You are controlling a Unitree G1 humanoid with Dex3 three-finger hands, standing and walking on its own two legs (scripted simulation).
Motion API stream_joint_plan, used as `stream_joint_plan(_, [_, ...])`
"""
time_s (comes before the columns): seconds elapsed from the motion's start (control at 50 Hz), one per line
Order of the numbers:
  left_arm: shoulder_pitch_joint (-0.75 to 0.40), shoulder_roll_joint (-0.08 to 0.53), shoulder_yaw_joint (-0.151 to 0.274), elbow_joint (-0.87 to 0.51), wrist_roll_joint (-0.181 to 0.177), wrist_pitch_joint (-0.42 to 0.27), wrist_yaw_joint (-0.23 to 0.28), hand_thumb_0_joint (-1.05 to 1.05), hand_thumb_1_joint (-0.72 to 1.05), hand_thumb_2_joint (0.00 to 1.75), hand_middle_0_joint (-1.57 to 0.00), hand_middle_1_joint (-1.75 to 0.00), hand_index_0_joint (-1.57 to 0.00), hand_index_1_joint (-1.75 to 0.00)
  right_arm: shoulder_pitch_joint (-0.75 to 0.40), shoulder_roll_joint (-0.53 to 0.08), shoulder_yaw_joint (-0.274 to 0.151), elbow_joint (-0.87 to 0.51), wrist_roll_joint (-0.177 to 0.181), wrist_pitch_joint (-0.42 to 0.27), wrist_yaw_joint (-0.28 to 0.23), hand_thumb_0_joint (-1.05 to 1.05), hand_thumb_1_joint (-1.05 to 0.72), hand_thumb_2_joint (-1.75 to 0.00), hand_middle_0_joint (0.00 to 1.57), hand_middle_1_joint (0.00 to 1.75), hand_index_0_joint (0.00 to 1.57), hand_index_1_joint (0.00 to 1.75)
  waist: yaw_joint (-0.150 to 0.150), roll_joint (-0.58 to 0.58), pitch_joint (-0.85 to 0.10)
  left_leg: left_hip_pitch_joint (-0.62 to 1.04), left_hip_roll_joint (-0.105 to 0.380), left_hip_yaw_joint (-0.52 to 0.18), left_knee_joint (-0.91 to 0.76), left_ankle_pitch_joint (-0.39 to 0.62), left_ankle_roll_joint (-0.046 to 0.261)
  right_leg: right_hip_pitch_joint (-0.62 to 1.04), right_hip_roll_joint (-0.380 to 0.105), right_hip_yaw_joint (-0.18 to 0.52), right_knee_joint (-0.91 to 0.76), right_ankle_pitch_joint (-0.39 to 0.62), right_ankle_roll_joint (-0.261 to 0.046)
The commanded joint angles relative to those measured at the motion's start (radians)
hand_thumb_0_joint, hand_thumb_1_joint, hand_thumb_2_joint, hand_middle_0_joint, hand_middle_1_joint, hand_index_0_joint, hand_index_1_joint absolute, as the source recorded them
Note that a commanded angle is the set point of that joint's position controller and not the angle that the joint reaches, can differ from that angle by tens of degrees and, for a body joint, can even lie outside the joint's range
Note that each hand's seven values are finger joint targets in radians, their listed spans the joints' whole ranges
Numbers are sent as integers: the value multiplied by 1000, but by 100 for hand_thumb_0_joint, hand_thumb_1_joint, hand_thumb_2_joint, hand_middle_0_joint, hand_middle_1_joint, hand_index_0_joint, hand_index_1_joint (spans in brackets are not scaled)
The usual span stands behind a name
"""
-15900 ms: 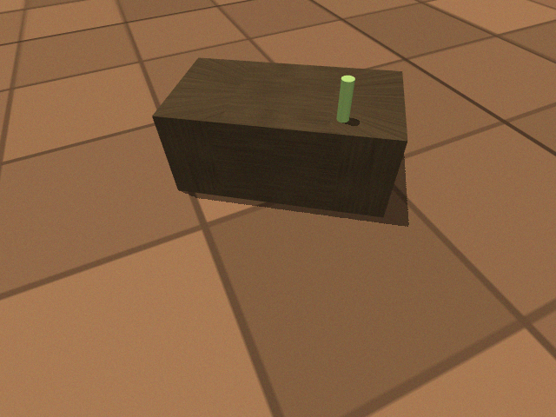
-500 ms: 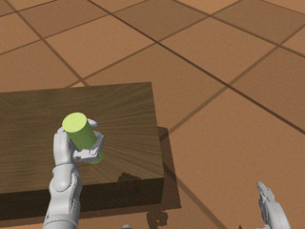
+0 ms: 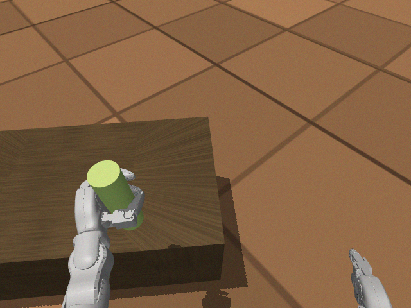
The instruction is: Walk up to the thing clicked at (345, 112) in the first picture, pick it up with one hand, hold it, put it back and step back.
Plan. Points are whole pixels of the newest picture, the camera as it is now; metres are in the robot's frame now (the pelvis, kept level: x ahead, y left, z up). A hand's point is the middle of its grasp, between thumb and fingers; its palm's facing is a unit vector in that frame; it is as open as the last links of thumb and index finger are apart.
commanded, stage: hold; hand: left
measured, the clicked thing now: (119, 199) +0.32 +0.18 +0.06
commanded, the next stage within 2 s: none
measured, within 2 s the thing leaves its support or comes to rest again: neither
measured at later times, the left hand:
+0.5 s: hand (124, 199) +0.32 +0.17 +0.06, palm faces +0.19 -0.98 +0.01, open 7.0 cm
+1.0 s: hand (125, 198) +0.32 +0.17 +0.06, palm faces +0.20 -0.98 +0.02, open 7.0 cm
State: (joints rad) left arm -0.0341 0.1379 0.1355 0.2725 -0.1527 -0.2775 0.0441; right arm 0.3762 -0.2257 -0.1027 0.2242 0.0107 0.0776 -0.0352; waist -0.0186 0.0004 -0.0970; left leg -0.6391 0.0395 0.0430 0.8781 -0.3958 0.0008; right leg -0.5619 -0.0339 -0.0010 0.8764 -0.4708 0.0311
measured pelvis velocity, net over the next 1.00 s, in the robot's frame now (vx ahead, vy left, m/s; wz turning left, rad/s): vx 0.00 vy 0.00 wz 0.00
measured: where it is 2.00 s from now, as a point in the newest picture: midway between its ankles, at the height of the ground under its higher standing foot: outside the picture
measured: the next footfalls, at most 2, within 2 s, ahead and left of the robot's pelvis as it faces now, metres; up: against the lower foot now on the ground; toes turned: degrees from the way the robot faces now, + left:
none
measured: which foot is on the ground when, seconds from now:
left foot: down 0.00-1.00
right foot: down 0.00-1.00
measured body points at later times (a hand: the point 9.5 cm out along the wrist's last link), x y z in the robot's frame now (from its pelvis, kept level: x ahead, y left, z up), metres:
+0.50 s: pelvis +0.00 +0.00 +0.00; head +0.03 +0.00 +0.45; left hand +0.30 +0.22 +0.06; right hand +0.15 -0.27 -0.05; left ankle +0.02 +0.12 -0.69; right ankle -0.02 -0.14 -0.69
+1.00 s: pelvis +0.00 +0.00 +0.00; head +0.04 +0.00 +0.45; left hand +0.30 +0.22 +0.06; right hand +0.16 -0.27 -0.05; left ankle +0.02 +0.12 -0.69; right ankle -0.02 -0.14 -0.69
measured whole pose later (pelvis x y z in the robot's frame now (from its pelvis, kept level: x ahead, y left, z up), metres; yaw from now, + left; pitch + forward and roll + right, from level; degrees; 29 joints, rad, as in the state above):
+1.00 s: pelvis +0.00 +0.00 +0.00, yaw +0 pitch +8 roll +0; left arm -0.04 0.13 0.14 0.29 -0.15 -0.28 0.04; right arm 0.35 -0.23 -0.11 0.28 0.01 0.06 -0.03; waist -0.02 0.00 -0.08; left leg -0.61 0.04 0.04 0.85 -0.38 0.00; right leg -0.54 -0.03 0.00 0.85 -0.46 0.03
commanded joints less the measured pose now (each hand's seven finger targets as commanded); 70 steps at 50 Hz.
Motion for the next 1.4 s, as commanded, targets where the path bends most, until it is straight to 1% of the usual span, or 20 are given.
stream_joint_plan(0.0, [-263,117,40,-242,2,-84,-4,0,45,129,-137,-145,-139,-144,-44,-140,-72,-172,-5,-57,-8,0,54,-5,5,5,5,5,-14,-23,-208,201,-12,-23,-129,190,-2,37,40,-24,-125,269,-22])
stream_joint_plan(0.14, [-254,91,23,-223,-6,-77,-9,0,46,131,-136,-145,-138,-145,-30,-125,-56,-134,-9,-60,-6,0,55,-5,5,5,5,5,-14,-13,-202,209,-12,-17,-121,248,-2,36,39,-23,-121,324,-21])
stream_joint_plan(0.28, [-242,122,66,-227,-10,-97,-12,0,50,132,-137,-146,-139,-146,-19,-141,-72,-137,-7,-59,-4,0,55,-5,5,5,5,5,-4,7,-236,220,-23,-7,-117,228,-2,56,32,-13,-133,314,-19])
stream_joint_plan(0.38, [-222,101,35,-224,-4,-91,-13,0,46,130,-137,-145,-138,-144,-47,-125,-55,-148,-4,-65,0,0,54,-5,5,5,5,5,-1,-14,-202,206,-14,-19,-129,217,-3,49,38,-24,-129,290,-23])
stream_joint_plan(0.42, [-241,143,77,-241,-8,-93,-12,0,47,130,-137,-144,-138,-144,-47,-148,-77,-149,-5,-61,-7,0,54,-5,5,5,5,5,-2,-26,-230,208,-17,-15,-123,225,1,67,34,-16,-139,309,-18])
stream_joint_plan(0.44, [-251,114,43,-263,-7,-93,-15,0,46,131,-136,-144,-138,-144,-46,-127,-58,-149,-5,-64,-5,0,55,-5,5,5,5,5,-3,-9,-234,211,-20,-12,-123,220,-1,68,33,-14,-139,307,-19])
stream_joint_plan(0.56, [-269,99,26,-233,-6,-79,-9,0,47,133,-136,-145,-138,-145,-40,-147,-76,-125,-7,-63,-9,0,55,-5,5,5,5,5,-23,-26,-223,231,-12,-17,-126,245,1,48,37,-19,-135,327,-18])
stream_joint_plan(0.64, [-292,145,66,-235,1,-79,-6,0,49,132,-135,-144,-137,-144,-53,-141,-67,-122,-6,-60,-8,0,55,-5,5,5,5,5,1,0,-232,224,-17,-16,-139,212,-2,61,33,-18,-145,290,-23])
stream_joint_plan(0.72, [-261,120,64,-182,-6,-71,-6,0,49,131,-135,-144,-137,-144,-40,-166,-93,-91,-6,-61,-9,0,55,-5,5,5,5,5,-9,-14,-191,225,-13,-19,-149,201,-3,39,39,-24,-144,275,-25])
stream_joint_plan(0.74, [-279,105,41,-207,-7,-78,-12,0,50,131,-135,-143,-137,-143,-42,-131,-58,-107,-4,-63,-5,0,55,-5,5,5,5,5,-6,-15,-199,224,-15,-19,-146,202,-2,50,37,-23,-147,277,-24])
stream_joint_plan(0.86, [-255,100,38,-214,-8,-88,-10,0,46,132,-136,-144,-137,-144,-67,-146,-71,-127,-7,-72,-6,0,55,-5,5,5,5,5,-6,-30,-238,238,-10,-24,-133,258,0,66,40,-26,-133,324,-23])
stream_joint_plan(0.9, [-245,128,66,-231,-3,-93,-5,0,46,132,-135,-144,-137,-144,-74,-130,-60,-115,-6,-69,-3,0,55,-5,5,5,5,5,14,-5,-252,232,-14,-20,-130,267,-1,82,36,-22,-132,332,-25])
stream_joint_plan(0.98, [-256,128,73,-246,-11,-97,-2,0,45,132,-135,-145,-137,-145,-49,-134,-69,-99,-8,-67,-3,0,55,-5,5,5,5,5,1,-3,-234,231,-13,-19,-128,274,-2,83,37,-21,-133,344,-21])
stream_joint_plan(1.04, [-242,102,30,-252,-6,-99,-12,0,47,133,-134,-144,-136,-144,-65,-135,-70,-117,-3,-66,-4,0,55,-5,5,5,5,5,-7,2,-220,234,-16,-15,-136,246,-2,62,37,-19,-139,319,-23])
stream_joint_plan(1.1, [-275,127,55,-238,-8,-98,-15,0,47,132,-134,-144,-136,-144,-64,-152,-82,-88,-7,-69,-5,0,55,-5,5,5,5,5,-11,0,-212,230,-12,-22,-139,234,-2,52,38,-22,-137,307,-23])
stream_joint_plan(1.14, [-298,118,39,-257,-2,-97,-16,0,46,132,-134,-144,-136,-144,-78,-124,-53,-132,-5,-75,-3,0,55,-5,5,5,5,5,-13,9,-238,251,-13,-21,-142,224,-3,52,37,-21,-142,294,-24])
stream_joint_plan(1.16, [-274,106,25,-252,-4,-94,-18,0,46,133,-135,-144,-136,-145,-65,-128,-57,-117,-5,-70,-5,0,55,-5,5,5,5,5,-14,2,-236,249,-14,-20,-140,231,-1,58,36,-22,-141,303,-23])
stream_joint_plan(1.18, [-283,136,60,-244,-10,-91,-13,0,47,133,-135,-144,-137,-145,-39,-170,-95,-98,-5,-68,-11,0,55,-5,5,5,5,5,-21,-6,-240,256,-12,-23,-143,233,-1,60,39,-23,-142,306,-23])
stream_joint_plan(1.2, [-277,120,43,-242,-11,-86,-14,0,46,132,-134,-143,-136,-144,-39,-145,-68,-87,-3,-69,-9,0,55,-5,5,5,5,5,-11,5,-223,253,-17,-18,-141,234,-1,55,37,-20,-147,310,-23])
stream_joint_plan(1.38, [-247,108,49,-201,-17,-60,-16,0,43,134,-133,-144,-135,-144,-55,-130,-59,-75,-1,-68,-7,0,55,-5,5,5,5,5,2,-26,-221,240,-14,-17,-135,293,4,85,36,-22,-148,364,-18])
